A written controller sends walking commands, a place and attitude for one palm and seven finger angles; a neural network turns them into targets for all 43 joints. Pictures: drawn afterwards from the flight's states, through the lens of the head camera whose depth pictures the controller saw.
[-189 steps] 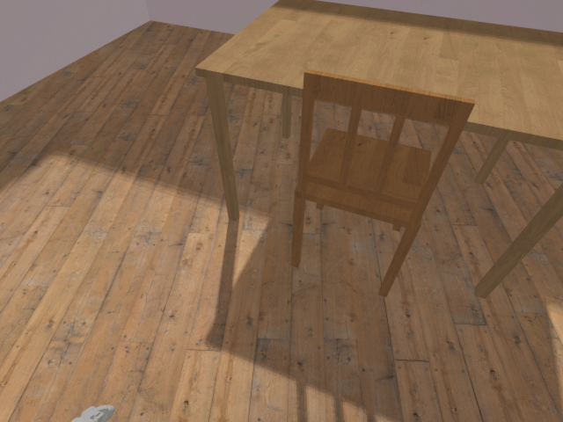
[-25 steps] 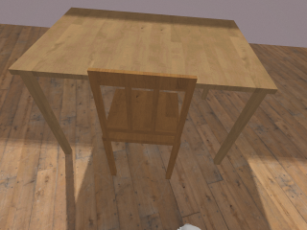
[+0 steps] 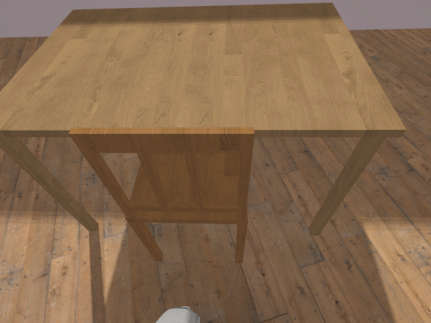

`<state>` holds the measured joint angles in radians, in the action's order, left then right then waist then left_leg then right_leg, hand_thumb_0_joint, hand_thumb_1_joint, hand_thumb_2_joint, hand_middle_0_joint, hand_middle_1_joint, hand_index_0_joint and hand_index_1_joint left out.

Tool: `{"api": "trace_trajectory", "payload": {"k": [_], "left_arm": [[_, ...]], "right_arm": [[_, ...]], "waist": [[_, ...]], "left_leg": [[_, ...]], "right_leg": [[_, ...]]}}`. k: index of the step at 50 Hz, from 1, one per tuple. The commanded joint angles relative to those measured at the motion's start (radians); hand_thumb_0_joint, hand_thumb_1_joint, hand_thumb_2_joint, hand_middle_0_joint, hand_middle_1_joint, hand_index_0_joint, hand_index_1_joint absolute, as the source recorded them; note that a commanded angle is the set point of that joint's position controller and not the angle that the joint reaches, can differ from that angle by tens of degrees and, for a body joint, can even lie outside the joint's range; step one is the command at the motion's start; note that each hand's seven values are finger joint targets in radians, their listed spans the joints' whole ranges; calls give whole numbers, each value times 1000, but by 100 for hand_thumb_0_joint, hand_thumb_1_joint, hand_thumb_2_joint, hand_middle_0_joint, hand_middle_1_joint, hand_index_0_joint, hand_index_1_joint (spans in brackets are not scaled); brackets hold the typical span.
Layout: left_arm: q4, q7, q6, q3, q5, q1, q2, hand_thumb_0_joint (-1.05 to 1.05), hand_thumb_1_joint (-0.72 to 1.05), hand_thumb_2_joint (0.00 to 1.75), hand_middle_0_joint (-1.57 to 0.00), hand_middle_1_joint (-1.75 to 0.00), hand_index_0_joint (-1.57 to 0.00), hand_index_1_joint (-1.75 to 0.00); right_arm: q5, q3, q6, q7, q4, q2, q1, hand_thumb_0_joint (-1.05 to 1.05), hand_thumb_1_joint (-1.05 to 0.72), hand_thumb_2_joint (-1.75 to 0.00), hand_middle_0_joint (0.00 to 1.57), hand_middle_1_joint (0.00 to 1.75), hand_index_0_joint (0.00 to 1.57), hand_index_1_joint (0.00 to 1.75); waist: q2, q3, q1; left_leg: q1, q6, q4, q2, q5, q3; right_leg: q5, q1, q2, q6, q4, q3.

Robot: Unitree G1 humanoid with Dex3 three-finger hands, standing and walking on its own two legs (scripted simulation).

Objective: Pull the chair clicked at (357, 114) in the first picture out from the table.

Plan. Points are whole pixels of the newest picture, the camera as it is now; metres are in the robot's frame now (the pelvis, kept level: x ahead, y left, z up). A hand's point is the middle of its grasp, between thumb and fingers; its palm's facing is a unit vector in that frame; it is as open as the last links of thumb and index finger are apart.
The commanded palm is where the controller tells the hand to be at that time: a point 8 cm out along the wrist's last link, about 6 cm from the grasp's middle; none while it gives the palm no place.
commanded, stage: come to a stop and stand still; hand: left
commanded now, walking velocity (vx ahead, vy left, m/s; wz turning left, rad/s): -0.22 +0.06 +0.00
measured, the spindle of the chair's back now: (155, 181) +0.46 +0.20 -0.11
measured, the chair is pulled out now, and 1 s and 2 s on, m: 0.00 0.00 0.00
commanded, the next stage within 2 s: look again from close up in 1.78 s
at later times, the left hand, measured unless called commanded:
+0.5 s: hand out of the picture -0.02 +0.28 -0.19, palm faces +0.05 -0.98 -0.19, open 7.4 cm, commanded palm none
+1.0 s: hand out of the picture -0.08 +0.16 -0.15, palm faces +0.07 -0.97 -0.22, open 7.4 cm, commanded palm none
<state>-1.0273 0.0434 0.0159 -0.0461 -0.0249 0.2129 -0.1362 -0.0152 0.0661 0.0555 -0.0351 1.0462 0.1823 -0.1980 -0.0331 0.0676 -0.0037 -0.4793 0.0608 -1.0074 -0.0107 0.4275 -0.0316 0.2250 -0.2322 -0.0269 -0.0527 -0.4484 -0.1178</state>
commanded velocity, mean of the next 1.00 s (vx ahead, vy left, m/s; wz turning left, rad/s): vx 0.05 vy -0.04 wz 0.00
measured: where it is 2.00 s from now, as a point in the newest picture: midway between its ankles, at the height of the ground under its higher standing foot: outside the picture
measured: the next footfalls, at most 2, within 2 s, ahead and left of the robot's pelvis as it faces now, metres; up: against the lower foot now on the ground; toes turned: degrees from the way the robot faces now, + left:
left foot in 0.24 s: +0.04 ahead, +0.16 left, +0.00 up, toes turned +3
right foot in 0.80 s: -0.07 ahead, -0.08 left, +0.00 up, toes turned -3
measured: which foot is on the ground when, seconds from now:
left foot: up 0.00-0.22, down 0.24-0.80, up 0.82-1.00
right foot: down 0.00-0.24, up 0.26-0.78, down 0.80-1.00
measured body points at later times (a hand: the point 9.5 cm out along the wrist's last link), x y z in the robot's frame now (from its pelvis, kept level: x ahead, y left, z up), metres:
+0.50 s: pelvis -0.03 +0.07 +0.00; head -0.01 +0.13 +0.45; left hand -0.02 +0.33 -0.18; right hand +0.04 -0.16 -0.12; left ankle +0.00 +0.16 -0.74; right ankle -0.10 -0.10 -0.64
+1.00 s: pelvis -0.06 +0.00 +0.01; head -0.07 -0.04 +0.46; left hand -0.09 +0.22 -0.13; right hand -0.12 -0.22 -0.17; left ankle -0.05 +0.16 -0.68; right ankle -0.11 -0.07 -0.74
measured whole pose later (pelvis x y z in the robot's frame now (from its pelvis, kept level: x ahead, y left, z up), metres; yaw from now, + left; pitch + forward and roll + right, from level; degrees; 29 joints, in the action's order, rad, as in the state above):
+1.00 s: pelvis -0.06 +0.00 +0.01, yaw +0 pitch +0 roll +3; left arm -1.09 0.02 0.01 -0.02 -0.02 0.38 -0.08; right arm -0.03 0.07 0.04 -0.01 1.11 0.18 -0.40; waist -0.05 -0.03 0.01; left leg -0.44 0.04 -0.89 -0.01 0.24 -0.03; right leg 0.23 -0.06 -0.01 -0.05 -0.29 -0.04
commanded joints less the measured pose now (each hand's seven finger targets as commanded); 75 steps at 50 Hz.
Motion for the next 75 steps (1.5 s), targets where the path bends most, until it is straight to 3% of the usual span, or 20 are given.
{"api": "trace_trajectory", "payload": {"k": [1,7,10,11,12,13,14,23,32,35,38,40,41,44,48,57,61,63,67,75], "left_arm": [[37,22,-7,-46,1,105,-201,0,90,90,-20,-30,-20,-30],[74,12,-22,-53,-14,68,-225,0,90,90,-20,-30,-20,-30],[68,7,-30,-53,-3,52,-219,0,90,90,-20,-30,-20,-30],[70,4,-33,-40,2,82,-188,0,90,90,-20,-30,-20,-30],[74,3,-40,-28,12,139,-116,0,90,90,-20,-30,-20,-30],[74,10,-49,-23,9,129,-121,0,90,90,-20,-30,-20,-30],[81,9,-56,-26,6,117,-131,0,90,90,-20,-30,-20,-30],[29,-24,-88,-58,-3,158,-165,0,90,90,-20,-30,-20,-30],[43,-39,-81,-27,2,104,-119,0,90,90,-20,-30,-20,-30],[12,-36,-66,-17,11,168,-91,0,90,90,-20,-30,-20,-30],[-56,-26,-48,-16,7,311,-96,0,90,90,-20,-30,-20,-30],[-37,-8,-33,-29,-7,268,-213,0,90,90,-20,-30,-20,-30],[1,-3,-37,-23,3,185,-220,0,90,90,-20,-30,-20,-30],[7,-5,2,-16,14,91,-146,0,90,90,-20,-30,-20,-30],[-20,-8,23,-5,14,192,-99,0,90,90,-20,-30,-20,-30],[-90,3,27,5,4,284,-74,0,90,90,-20,-30,-20,-30],[-113,3,24,11,12,247,-62,0,90,90,-20,-30,-20,-30],[-117,8,18,15,13,264,-26,0,90,90,-20,-30,-20,-30],[-132,12,1,11,10,250,-40,0,90,90,-20,-30,-20,-30],[-129,7,-7,17,13,203,-59,0,90,90,-20,-30,-20,-30]], "right_arm": [[-1,15,11,11,-72,59,-15,0,-90,-90,20,30,20,30],[8,12,-9,17,-109,47,32,0,-90,-90,20,30,20,30],[8,8,-33,14,-84,52,-49,0,-90,-90,20,30,20,30],[6,12,-44,13,-74,91,-68,0,-90,-90,20,30,20,30],[-3,23,-57,10,-94,182,-66,0,-90,-90,20,30,20,30],[-6,23,-49,1,-109,216,-59,0,-90,-90,20,30,20,30],[-13,13,-47,-6,-115,206,-40,0,-90,-90,20,30,20,30],[-6,-2,-58,-38,-83,137,-75,0,-90,-90,20,30,20,30],[-17,21,-50,-18,-45,160,-148,0,-90,-90,20,30,20,30],[-23,25,-45,-6,-27,167,-139,0,-90,-90,20,30,20,30],[-11,17,-35,4,-1,117,-129,0,-90,-90,20,30,20,30],[5,-8,-28,9,-24,-6,-133,0,-90,-90,20,30,20,30],[-11,4,-15,9,-31,48,-116,0,-90,-90,20,30,20,30],[-17,9,-15,29,32,44,-215,0,-90,-90,20,30,20,30],[-12,5,-33,32,30,34,-223,0,-90,-90,20,30,20,30],[5,-24,-51,6,5,-9,-57,0,-90,-90,20,30,20,30],[12,-32,-70,-5,44,-12,-93,0,-90,-90,20,30,20,30],[5,-28,-86,-17,62,38,-117,0,-90,-90,20,30,20,30],[6,-40,-78,-31,67,42,-91,0,-90,-90,20,30,20,30],[8,-47,-71,-34,55,47,-43,0,-90,-90,20,30,20,30]], "waist": [[185,-108,-24],[238,-112,-21],[215,-150,21],[111,-170,18],[-166,-164,6],[-193,-146,21],[-112,-111,14],[-115,-75,8],[-173,-49,42],[-209,-49,18],[-88,-32,-46],[328,74,-35],[218,161,-15],[174,168,40],[177,105,9],[196,-3,-37],[197,-34,-3],[90,-80,-2],[-76,-66,-1],[-12,-43,-7]], "left_leg": [[-45,9,-68,-4,-17,50],[93,-7,202,4,-13,8],[302,-20,556,3,-277,-11],[419,-30,629,-70,-440,25],[459,-106,655,-307,-781,293],[345,-210,656,-404,-985,361],[257,-252,668,-407,-890,298],[354,-147,758,-268,-450,194],[291,-181,870,-245,45,253],[220,-168,891,-219,129,234],[50,-100,791,-107,207,123],[-113,-36,375,34,96,-28],[-67,-42,260,-1,49,27],[-26,-42,104,-21,-146,40],[-70,-22,81,-19,-217,19],[93,-24,366,-16,-80,-11],[336,-46,613,-13,-319,-2],[467,-91,550,-111,-681,49],[455,-114,524,-132,-845,61],[422,-98,582,-111,-728,70]], "right_leg": [[-939,149,-325,-150,46,179],[-709,105,-273,-131,29,172],[-476,59,-199,-49,-65,144],[-248,-2,-138,0,-139,115],[191,-164,-27,69,-253,56],[401,-150,16,78,-433,124],[382,-129,2,71,-550,172],[85,-279,41,114,-752,245],[210,-139,8,74,-340,120],[235,2,35,46,-164,58],[92,271,38,37,130,29],[557,128,-307,-54,429,486],[618,-93,-376,-69,477,520],[339,-119,-251,-37,416,342],[-6,63,-198,-14,311,206],[-652,192,-224,-92,136,226],[-597,105,-144,-28,54,180],[-430,34,-92,13,33,161],[-302,67,-76,24,54,150],[-346,119,-85,32,73,132]]}}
